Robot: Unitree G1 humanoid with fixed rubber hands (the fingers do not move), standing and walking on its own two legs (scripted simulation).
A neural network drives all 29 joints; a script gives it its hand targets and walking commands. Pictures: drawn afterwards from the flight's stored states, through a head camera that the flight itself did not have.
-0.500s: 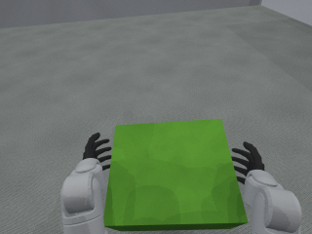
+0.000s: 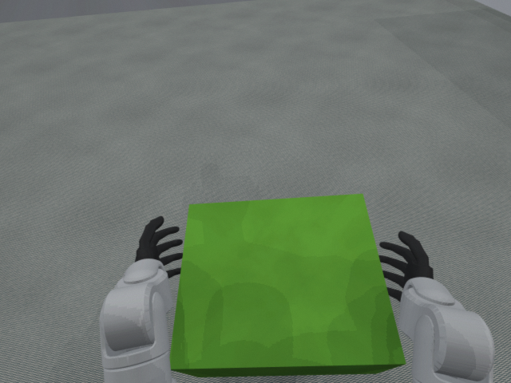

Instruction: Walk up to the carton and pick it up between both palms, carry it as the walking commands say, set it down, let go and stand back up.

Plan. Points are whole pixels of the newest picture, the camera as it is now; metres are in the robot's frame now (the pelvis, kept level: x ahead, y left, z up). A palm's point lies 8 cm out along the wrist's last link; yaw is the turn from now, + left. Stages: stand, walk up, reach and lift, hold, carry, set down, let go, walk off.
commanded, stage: carry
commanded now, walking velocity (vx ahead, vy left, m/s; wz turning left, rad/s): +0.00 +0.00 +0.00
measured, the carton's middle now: (279, 286) +0.28 +0.00 +0.01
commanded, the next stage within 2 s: none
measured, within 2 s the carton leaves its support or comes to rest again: neither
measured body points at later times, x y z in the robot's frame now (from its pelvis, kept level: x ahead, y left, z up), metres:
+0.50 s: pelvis +0.01 +0.00 +0.00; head +0.00 -0.01 +0.45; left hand +0.28 +0.18 +0.10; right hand +0.26 -0.18 +0.08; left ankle +0.11 +0.10 -0.73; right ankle -0.01 -0.07 -0.73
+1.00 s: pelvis +0.01 +0.00 +0.00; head +0.00 -0.01 +0.45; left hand +0.27 +0.18 +0.10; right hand +0.27 -0.18 +0.08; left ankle +0.11 +0.10 -0.73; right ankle -0.01 -0.07 -0.73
